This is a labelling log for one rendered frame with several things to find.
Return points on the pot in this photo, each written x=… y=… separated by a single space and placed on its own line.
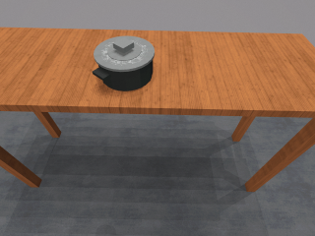
x=125 y=81

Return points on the lid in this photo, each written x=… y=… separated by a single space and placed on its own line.
x=108 y=58

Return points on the table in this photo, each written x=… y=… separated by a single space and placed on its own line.
x=202 y=73

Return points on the knob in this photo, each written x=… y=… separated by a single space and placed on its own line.
x=123 y=45

